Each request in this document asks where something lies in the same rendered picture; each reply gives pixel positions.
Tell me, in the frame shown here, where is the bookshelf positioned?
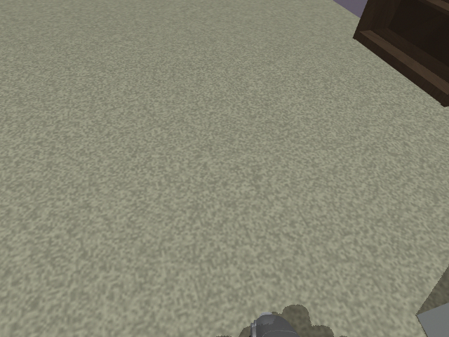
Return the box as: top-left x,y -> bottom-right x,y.
353,0 -> 449,107

